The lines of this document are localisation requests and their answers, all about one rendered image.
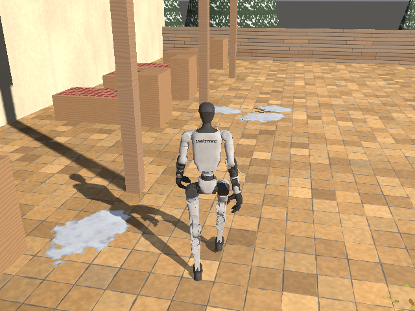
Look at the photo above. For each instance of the robot left upper arm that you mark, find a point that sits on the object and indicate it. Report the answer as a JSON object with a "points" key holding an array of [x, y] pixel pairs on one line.
{"points": [[184, 146]]}

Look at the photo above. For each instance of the robot torso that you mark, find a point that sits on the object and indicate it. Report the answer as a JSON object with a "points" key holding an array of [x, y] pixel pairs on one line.
{"points": [[206, 156]]}

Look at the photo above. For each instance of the left robot shin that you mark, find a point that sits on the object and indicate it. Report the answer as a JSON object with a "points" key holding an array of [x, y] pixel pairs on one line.
{"points": [[195, 248]]}

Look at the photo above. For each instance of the left robot hand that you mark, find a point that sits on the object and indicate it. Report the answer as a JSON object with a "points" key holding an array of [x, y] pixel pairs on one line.
{"points": [[184, 179]]}

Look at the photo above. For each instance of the right robot hand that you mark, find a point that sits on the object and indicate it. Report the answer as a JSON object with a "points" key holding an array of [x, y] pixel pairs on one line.
{"points": [[239, 200]]}

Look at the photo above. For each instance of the robot right upper arm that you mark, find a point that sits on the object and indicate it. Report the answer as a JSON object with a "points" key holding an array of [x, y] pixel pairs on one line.
{"points": [[229, 147]]}

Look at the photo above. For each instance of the robot right forearm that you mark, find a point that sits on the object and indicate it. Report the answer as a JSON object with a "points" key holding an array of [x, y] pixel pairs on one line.
{"points": [[234, 178]]}

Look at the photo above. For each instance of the robot left forearm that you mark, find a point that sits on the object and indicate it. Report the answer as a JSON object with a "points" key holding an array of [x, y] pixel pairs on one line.
{"points": [[179, 169]]}

